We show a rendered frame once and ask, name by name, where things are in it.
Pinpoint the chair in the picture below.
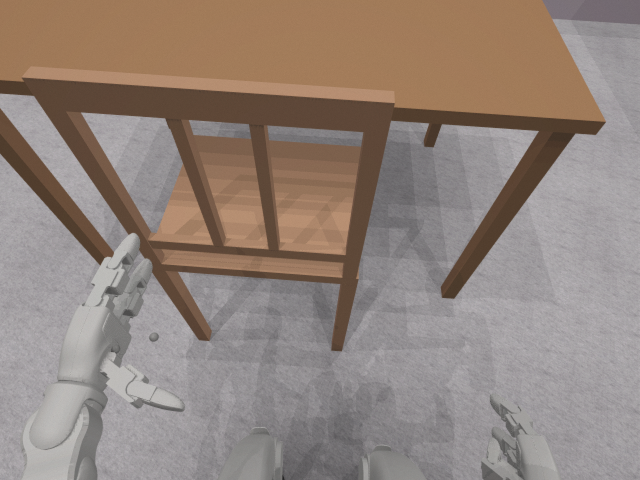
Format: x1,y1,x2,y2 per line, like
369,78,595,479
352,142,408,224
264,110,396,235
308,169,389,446
21,66,395,351

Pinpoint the right robot hand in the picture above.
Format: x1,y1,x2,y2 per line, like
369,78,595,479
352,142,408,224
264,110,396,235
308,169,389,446
481,393,562,480

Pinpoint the left robot hand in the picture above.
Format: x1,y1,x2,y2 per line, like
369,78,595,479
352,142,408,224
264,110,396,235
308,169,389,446
57,233,185,412

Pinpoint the left robot shin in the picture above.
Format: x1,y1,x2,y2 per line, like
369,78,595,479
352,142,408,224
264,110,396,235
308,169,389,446
250,427,271,436

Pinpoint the table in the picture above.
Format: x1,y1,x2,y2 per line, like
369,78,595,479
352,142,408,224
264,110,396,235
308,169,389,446
0,0,606,299

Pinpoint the right robot thigh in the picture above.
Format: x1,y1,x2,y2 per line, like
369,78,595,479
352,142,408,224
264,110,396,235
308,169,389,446
358,450,427,480

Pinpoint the robot left forearm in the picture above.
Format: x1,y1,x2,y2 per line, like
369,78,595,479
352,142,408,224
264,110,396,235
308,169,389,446
20,381,108,480

